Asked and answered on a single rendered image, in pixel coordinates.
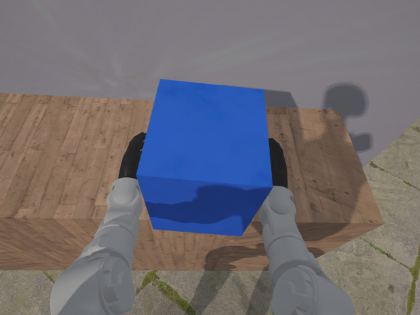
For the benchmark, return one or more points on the pedestal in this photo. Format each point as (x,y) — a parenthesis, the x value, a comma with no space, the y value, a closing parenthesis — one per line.
(59,156)

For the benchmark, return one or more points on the left robot forearm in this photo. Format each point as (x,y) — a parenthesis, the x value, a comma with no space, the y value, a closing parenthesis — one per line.
(117,234)

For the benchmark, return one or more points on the right robot upper arm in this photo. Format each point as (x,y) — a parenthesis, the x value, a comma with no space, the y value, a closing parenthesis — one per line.
(299,291)

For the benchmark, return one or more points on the right robot forearm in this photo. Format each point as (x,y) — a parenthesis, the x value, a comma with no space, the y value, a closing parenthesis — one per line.
(283,243)

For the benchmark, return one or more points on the left robot hand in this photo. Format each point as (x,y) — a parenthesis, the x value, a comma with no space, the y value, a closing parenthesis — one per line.
(131,158)

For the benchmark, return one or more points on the left robot upper arm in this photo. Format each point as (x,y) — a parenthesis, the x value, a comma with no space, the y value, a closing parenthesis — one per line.
(100,287)

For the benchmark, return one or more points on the right robot hand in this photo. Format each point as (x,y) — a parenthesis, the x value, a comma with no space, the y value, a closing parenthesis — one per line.
(278,165)

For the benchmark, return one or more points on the carton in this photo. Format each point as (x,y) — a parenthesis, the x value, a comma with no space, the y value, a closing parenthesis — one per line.
(205,164)

